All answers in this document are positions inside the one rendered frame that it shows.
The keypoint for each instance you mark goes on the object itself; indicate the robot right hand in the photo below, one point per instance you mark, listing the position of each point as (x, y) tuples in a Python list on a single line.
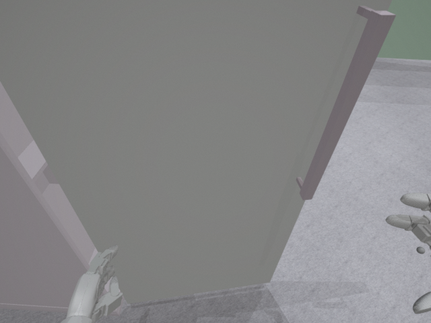
[(421, 227)]

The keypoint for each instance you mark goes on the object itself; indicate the robot left hand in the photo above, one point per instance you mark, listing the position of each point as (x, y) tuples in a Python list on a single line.
[(91, 285)]

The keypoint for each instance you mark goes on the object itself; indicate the handle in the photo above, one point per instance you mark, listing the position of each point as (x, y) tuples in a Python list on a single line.
[(372, 39)]

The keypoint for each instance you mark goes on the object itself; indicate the fridge door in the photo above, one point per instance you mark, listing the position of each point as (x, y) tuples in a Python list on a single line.
[(177, 128)]

